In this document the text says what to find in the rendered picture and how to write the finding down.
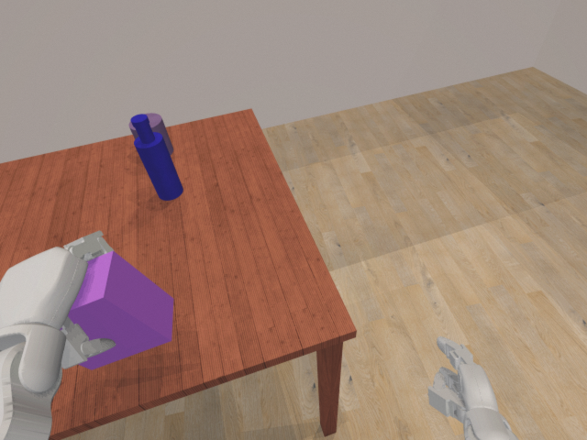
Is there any robot right forearm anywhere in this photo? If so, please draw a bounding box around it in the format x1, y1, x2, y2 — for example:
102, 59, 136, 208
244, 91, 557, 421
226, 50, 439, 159
463, 408, 519, 440

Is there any robot left forearm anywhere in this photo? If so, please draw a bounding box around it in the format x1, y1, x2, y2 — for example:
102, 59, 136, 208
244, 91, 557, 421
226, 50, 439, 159
0, 323, 66, 440

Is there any robot left hand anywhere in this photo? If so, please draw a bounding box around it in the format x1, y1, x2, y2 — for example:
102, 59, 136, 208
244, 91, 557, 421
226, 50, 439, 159
0, 230, 116, 369

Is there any table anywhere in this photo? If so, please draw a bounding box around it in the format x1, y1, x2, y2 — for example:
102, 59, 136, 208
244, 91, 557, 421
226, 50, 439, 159
0, 109, 357, 440

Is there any sponge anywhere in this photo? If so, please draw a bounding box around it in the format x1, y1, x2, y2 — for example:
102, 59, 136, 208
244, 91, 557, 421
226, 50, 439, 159
60, 250, 173, 370

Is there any robot right hand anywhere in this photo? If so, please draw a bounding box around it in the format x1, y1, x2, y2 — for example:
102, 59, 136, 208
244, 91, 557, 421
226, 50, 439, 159
428, 336, 499, 423

